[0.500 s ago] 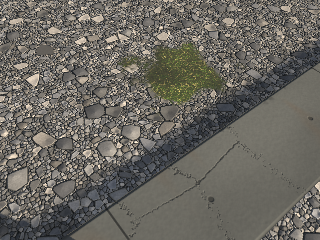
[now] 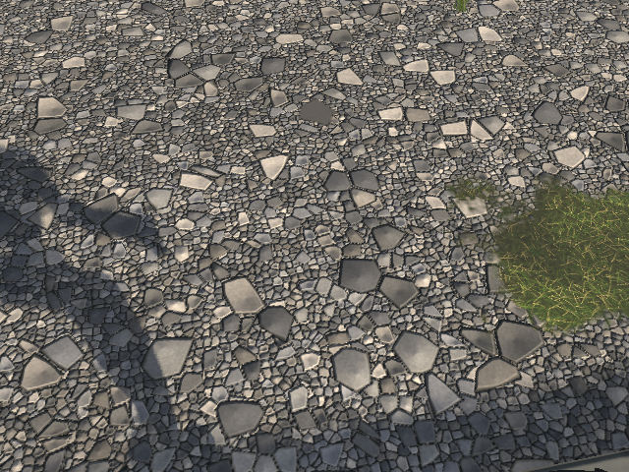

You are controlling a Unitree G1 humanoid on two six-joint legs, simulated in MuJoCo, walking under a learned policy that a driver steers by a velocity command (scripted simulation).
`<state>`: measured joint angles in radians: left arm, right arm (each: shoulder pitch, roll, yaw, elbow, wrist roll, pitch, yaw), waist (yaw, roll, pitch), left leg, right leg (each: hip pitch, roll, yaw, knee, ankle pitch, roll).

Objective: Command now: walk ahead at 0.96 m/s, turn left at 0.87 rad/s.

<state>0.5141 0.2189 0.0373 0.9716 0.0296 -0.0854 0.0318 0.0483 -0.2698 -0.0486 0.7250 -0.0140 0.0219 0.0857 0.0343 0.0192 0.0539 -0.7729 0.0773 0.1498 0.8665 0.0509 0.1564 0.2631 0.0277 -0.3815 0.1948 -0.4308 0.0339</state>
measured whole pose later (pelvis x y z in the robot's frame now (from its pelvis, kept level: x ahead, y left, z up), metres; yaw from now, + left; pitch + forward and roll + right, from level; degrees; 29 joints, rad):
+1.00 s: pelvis +0.56 +0.15 -0.17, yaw +22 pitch +2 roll -2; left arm 0.40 0.29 0.07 0.77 -0.03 0.00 0.05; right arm 0.05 -0.19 -0.02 0.59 0.01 -0.02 -0.03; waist 0.09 -0.01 -0.03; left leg -0.45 -0.02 -0.10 0.62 -0.23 0.01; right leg -0.47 0.08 0.16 1.03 -0.51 0.00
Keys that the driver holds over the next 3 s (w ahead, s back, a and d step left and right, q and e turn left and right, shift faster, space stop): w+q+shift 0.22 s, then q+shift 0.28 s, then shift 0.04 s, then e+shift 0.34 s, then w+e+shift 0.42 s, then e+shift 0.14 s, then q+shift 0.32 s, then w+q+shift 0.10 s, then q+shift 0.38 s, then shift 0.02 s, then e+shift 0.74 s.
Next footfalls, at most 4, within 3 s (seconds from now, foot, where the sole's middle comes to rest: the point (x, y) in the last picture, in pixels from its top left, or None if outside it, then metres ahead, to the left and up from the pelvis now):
0.10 left None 0.25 0.04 -0.75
0.56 right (334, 433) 0.63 -0.01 -0.93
0.92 left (207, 432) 0.62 0.30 -0.93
1.46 right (331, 343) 0.88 0.01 -0.93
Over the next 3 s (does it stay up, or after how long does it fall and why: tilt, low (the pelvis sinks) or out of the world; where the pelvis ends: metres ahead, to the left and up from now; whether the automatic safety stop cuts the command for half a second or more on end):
stays up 1.21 0.06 -0.18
